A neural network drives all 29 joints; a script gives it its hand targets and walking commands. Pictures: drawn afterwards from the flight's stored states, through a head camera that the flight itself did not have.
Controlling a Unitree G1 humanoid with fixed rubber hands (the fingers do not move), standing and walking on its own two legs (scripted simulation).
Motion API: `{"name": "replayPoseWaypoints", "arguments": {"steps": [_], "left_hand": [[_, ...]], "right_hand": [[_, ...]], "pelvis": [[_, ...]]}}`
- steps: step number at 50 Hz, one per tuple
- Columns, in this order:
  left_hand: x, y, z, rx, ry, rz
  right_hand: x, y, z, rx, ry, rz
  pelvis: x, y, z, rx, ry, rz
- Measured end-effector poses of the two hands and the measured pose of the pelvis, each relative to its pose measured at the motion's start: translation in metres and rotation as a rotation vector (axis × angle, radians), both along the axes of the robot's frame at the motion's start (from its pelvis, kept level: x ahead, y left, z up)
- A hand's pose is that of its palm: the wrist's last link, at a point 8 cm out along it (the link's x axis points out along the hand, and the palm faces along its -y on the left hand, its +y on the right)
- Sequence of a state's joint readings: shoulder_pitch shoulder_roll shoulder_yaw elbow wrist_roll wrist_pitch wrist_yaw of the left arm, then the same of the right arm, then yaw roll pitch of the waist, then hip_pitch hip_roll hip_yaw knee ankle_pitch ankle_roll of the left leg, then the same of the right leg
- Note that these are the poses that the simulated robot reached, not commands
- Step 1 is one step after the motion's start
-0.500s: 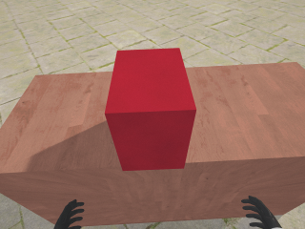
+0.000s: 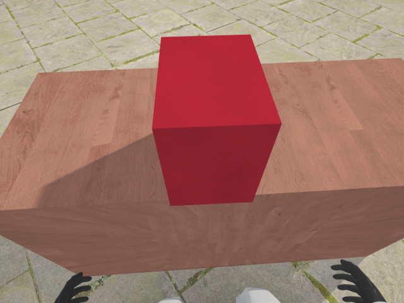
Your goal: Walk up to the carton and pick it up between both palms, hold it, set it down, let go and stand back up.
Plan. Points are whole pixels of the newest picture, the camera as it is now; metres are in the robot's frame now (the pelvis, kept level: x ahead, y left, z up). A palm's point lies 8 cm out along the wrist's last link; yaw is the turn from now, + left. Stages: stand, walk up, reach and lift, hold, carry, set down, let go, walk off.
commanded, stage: walk up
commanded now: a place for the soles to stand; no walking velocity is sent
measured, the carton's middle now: (208, 123) +0.46 -0.01 +0.09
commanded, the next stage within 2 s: reach and lift in 1.96 s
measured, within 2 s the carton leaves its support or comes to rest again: neither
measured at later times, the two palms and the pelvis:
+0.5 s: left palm out of the picture +0.07 +0.30 -0.08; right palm out of the picture +0.07 -0.28 -0.10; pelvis -0.05 +0.01 -0.01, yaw +0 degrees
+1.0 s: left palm out of the picture +0.03 +0.30 -0.08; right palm out of the picture +0.03 -0.29 -0.11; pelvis -0.09 +0.01 -0.01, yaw -1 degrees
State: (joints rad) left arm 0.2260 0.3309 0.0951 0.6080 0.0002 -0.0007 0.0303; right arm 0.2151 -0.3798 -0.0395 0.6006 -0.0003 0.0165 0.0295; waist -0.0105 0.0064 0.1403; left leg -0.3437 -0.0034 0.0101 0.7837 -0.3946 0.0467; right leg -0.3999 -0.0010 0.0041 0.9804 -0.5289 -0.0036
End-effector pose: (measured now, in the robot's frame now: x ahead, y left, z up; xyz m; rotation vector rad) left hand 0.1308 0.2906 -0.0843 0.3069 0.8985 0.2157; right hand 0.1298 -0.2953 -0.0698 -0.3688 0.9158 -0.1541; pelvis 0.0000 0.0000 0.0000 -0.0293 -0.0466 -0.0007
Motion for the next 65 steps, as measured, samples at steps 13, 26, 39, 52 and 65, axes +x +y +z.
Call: {"name": "replayPoseWaypoints", "arguments": {"steps": [13,26,39,52,65], "left_hand": [[-0.056,-0.003,0.007,0.052,0.082,-0.021],[-0.063,0.009,0.0,0.049,0.062,-0.029],[-0.094,0.017,-0.002,0.062,0.074,-0.038],[-0.111,0.014,0.006,0.078,0.054,-0.047],[-0.123,0.023,0.001,0.077,0.045,-0.04]], "right_hand": [[-0.031,-0.002,-0.021,0.045,0.048,-0.022],[-0.061,0.01,-0.027,0.038,0.053,-0.023],[-0.084,0.009,-0.033,0.028,0.068,-0.014],[-0.105,0.006,-0.035,0.043,0.051,-0.021],[-0.124,0.009,-0.034,0.032,0.034,-0.021]], "pelvis": [[-0.024,-0.006,0.0,0.019,0.015,-0.008],[-0.051,0.008,-0.006,0.015,0.002,-0.011],[-0.074,0.015,-0.01,0.016,-0.002,-0.012],[-0.093,0.01,-0.01,0.027,-0.017,-0.019],[-0.112,0.018,-0.015,0.021,-0.037,-0.023]]}}
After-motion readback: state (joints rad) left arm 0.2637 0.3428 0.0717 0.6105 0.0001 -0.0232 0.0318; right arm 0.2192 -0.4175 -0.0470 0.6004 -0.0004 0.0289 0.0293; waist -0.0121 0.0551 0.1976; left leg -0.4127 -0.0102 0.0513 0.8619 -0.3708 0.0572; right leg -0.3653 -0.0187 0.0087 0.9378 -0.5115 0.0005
